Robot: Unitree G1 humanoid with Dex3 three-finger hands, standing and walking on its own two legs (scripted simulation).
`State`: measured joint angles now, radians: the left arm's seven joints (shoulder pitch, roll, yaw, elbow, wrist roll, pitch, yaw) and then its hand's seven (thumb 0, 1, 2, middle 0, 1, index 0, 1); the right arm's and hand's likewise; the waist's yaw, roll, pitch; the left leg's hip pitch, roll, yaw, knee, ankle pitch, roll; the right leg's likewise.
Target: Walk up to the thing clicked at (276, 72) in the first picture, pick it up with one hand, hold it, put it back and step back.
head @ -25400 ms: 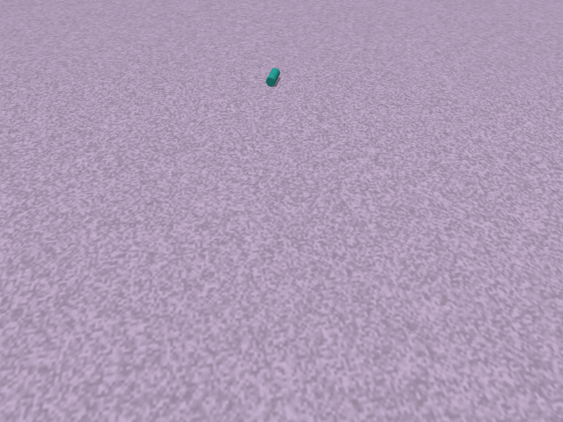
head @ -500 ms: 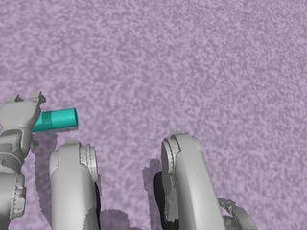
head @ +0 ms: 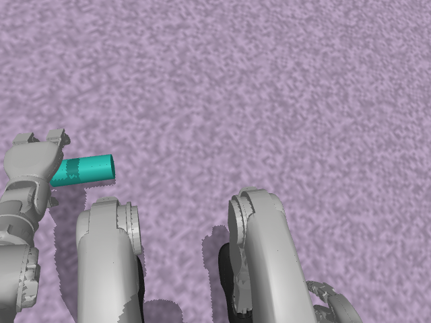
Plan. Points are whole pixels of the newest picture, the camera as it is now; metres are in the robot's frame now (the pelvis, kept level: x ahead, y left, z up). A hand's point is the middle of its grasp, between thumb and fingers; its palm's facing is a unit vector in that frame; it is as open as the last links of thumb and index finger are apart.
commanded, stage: rise first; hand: left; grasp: from above
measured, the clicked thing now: (83, 170) +0.42 +0.26 -0.30
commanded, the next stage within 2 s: approach in 0.68 s
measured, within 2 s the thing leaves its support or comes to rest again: neither
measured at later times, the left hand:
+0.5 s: hand (50, 177) +0.38 +0.29 -0.18, palm faces -0.45 -0.09 -0.89, open 13.4 cm
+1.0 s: hand (59, 174) +0.39 +0.27 -0.19, palm faces -0.45 -0.06 -0.89, open 13.7 cm
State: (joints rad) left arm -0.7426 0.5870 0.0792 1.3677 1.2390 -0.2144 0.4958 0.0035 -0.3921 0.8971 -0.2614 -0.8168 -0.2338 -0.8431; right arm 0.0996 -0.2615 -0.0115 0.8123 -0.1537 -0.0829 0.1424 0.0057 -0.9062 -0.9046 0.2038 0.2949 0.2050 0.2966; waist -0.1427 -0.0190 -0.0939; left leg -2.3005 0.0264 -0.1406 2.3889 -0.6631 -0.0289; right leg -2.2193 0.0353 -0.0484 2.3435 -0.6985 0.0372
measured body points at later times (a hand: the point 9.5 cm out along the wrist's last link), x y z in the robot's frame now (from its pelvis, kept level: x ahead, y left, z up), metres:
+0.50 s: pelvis +0.00 +0.00 +0.00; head +0.21 +0.06 +0.39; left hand +0.40 +0.29 -0.13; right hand +0.09 -0.27 -0.13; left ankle +0.08 +0.14 -0.30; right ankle +0.10 -0.12 -0.30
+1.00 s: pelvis +0.00 +0.00 -0.01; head +0.21 +0.06 +0.38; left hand +0.41 +0.27 -0.14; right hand +0.09 -0.27 -0.13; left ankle +0.08 +0.14 -0.30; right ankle +0.10 -0.12 -0.30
